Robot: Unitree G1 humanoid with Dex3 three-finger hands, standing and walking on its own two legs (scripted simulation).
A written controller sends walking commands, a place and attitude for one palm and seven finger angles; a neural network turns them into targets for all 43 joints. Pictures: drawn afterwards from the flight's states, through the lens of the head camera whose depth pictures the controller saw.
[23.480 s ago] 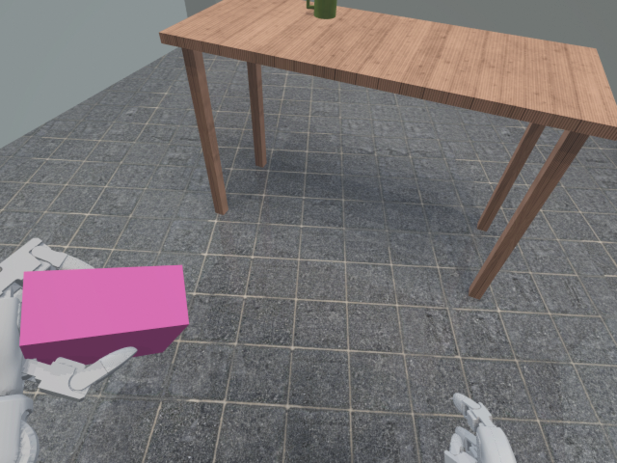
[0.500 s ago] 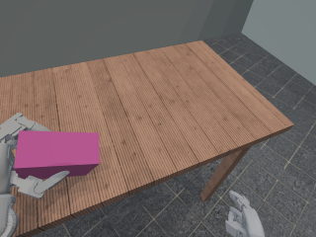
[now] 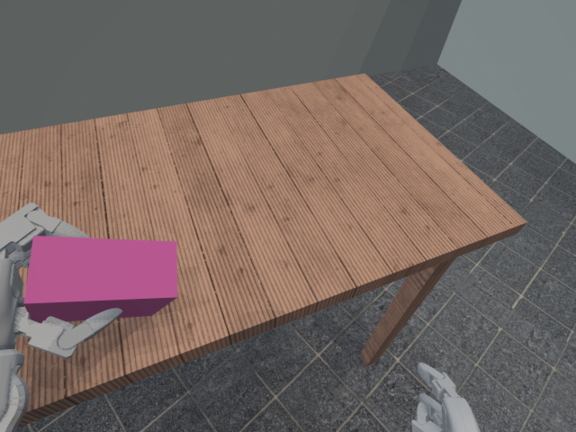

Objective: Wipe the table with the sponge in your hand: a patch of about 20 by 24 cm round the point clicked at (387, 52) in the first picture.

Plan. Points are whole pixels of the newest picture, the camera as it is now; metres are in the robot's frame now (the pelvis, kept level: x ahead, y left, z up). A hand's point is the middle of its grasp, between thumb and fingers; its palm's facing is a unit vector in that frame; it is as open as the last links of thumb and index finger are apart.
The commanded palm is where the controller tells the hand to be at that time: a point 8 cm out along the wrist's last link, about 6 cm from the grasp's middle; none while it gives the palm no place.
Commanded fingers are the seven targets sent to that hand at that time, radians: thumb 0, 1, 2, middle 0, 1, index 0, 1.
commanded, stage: come to a stop and stand still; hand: left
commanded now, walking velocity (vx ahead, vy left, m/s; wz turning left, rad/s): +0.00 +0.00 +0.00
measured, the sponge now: (124, 282) +0.24 +0.21 +0.12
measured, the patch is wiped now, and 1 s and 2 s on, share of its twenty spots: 0.00 0.00 0.00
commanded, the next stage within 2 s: look again from close up in 0.54 s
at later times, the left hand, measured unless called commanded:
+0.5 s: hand (52, 266) +0.23 +0.27 +0.17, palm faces +0.39 -0.84 -0.37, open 10.1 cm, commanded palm +0.17 +0.30 +0.18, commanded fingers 0.00 0.10 1.30 -1.20 -1.60 -1.20 -1.60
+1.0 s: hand (42, 274) +0.22 +0.28 +0.16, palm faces +0.39 -0.84 -0.37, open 10.1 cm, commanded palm +0.16 +0.31 +0.18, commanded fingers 0.00 0.10 1.30 -1.20 -1.60 -1.20 -1.60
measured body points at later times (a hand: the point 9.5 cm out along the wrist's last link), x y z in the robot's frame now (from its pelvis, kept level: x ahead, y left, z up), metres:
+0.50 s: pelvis +0.01 +0.02 +0.00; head +0.04 +0.04 +0.45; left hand +0.20 +0.31 +0.18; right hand +0.20 -0.20 -0.06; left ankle +0.01 +0.08 -0.74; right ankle +0.04 -0.10 -0.74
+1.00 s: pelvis +0.01 +0.03 +0.00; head +0.03 +0.05 +0.45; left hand +0.19 +0.32 +0.18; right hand +0.19 -0.19 -0.07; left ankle +0.01 +0.08 -0.74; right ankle +0.04 -0.10 -0.74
